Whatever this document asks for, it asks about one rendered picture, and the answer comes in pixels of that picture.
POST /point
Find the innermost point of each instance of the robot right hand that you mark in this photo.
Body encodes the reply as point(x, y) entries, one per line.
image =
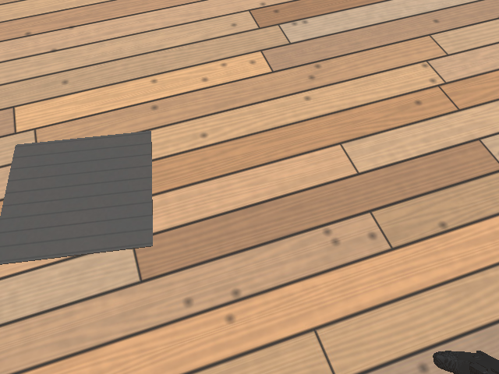
point(460, 362)

